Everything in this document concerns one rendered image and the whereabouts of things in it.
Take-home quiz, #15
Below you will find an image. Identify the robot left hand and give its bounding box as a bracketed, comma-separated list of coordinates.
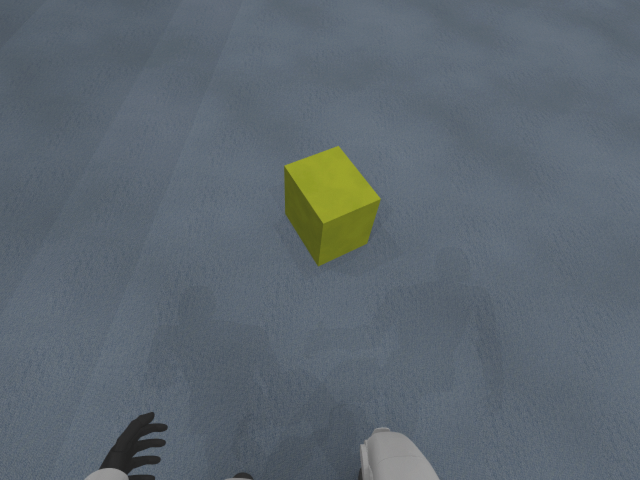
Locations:
[99, 412, 168, 480]

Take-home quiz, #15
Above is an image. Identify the right robot thigh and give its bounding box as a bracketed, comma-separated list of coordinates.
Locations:
[360, 432, 440, 480]

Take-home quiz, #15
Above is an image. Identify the carton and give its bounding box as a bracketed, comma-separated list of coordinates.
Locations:
[284, 146, 381, 266]

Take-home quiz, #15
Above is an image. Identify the right robot shin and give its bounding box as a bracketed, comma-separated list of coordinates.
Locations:
[371, 428, 391, 436]

